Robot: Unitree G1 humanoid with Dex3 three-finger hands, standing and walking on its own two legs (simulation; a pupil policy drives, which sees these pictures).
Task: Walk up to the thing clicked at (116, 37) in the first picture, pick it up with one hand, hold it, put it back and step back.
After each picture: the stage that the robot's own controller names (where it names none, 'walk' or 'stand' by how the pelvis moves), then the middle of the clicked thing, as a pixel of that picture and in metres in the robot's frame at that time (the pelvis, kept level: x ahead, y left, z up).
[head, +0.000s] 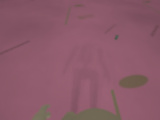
stand; (116, 37) +2.02 -0.64 -0.72
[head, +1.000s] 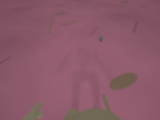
walk; (100, 39) +1.98 -0.11 -0.69
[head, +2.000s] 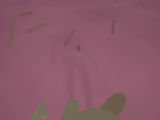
walk; (78, 48) +1.35 +0.31 -0.71
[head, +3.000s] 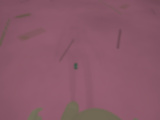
walk; (75, 66) +0.86 +0.27 -0.71
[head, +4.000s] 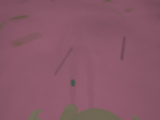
walk; (72, 83) +0.54 +0.21 -0.70
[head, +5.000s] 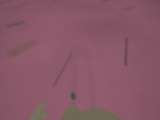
stand; (73, 96) +0.35 +0.19 -0.69
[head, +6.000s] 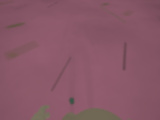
stand; (71, 101) +0.32 +0.19 -0.73
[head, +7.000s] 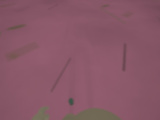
stand; (71, 101) +0.32 +0.20 -0.73
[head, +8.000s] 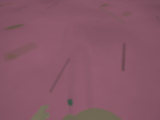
stand; (70, 102) +0.30 +0.21 -0.73
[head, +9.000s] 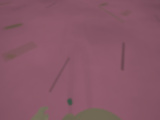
stand; (69, 101) +0.30 +0.21 -0.73
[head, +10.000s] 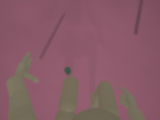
go down; (67, 71) +0.38 +0.20 -0.44
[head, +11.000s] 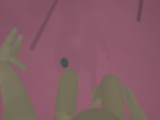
go down; (64, 63) +0.40 +0.21 -0.32
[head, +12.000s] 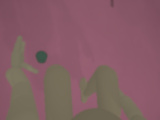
close in; (41, 57) +0.39 +0.24 -0.23
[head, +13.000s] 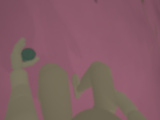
close; (28, 56) +0.39 +0.26 -0.22
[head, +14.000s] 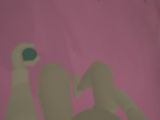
lift; (29, 55) +0.38 +0.25 -0.23
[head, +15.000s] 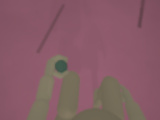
lift; (61, 68) +0.32 +0.21 -0.05
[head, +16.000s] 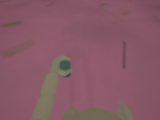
hold; (65, 69) +0.34 +0.17 +0.06
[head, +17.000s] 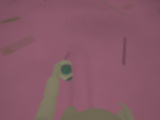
hold; (67, 73) +0.33 +0.16 +0.01
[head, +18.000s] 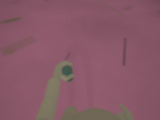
hold; (68, 74) +0.32 +0.16 +0.01
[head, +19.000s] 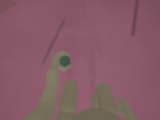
crouch; (65, 63) +0.38 +0.17 -0.07
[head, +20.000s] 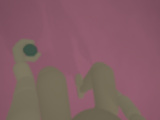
lower; (31, 52) +0.41 +0.24 -0.22
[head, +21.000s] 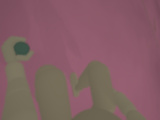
lower; (22, 50) +0.41 +0.27 -0.23
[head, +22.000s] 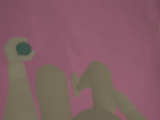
lower; (24, 51) +0.41 +0.26 -0.23
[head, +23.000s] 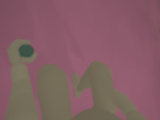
lower; (26, 53) +0.40 +0.26 -0.22
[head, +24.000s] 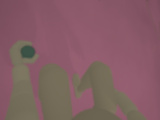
rest; (28, 54) +0.40 +0.26 -0.22
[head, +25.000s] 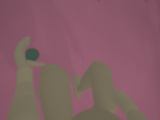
withdraw; (31, 56) +0.39 +0.23 -0.22
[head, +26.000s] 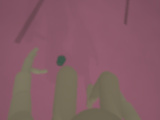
stand; (60, 61) +0.40 +0.20 -0.27
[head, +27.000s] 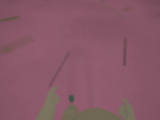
stand; (71, 98) +0.32 +0.16 -0.64
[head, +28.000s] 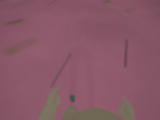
stand; (72, 98) +0.34 +0.17 -0.67
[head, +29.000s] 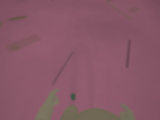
stand; (73, 96) +0.33 +0.16 -0.68
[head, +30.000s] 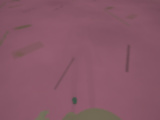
walk; (74, 100) +0.35 +0.16 -0.72
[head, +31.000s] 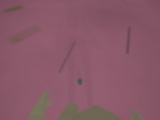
walk; (79, 81) +0.48 +0.10 -0.70
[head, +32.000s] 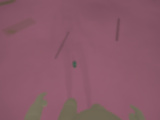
walk; (74, 64) +0.74 +0.21 -0.70
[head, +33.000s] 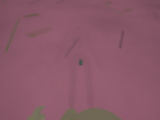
stand; (80, 62) +1.01 +0.17 -0.71
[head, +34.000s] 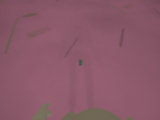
stand; (80, 62) +0.98 +0.17 -0.72
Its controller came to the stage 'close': yes
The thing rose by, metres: 0.73
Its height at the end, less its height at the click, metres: +0.00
